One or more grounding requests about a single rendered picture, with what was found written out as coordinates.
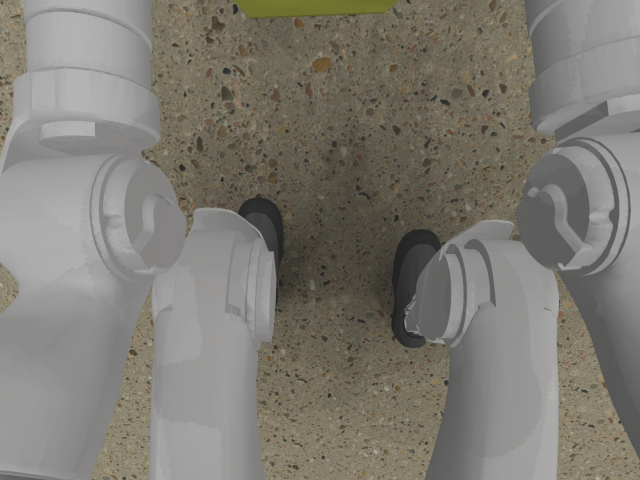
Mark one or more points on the robot left upper arm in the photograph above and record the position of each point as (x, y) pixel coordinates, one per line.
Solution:
(84, 237)

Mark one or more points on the right robot foot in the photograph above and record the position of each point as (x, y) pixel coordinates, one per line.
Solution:
(413, 253)

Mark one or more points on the left robot foot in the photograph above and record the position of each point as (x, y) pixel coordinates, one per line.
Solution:
(265, 216)

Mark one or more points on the left robot forearm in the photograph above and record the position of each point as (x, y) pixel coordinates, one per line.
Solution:
(87, 90)

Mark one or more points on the right robot forearm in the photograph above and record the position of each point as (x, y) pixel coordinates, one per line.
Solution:
(587, 67)

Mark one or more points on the robot right upper arm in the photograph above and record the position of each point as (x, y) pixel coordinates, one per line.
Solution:
(580, 216)

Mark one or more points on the robot foot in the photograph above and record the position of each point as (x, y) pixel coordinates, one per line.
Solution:
(265, 216)
(413, 253)

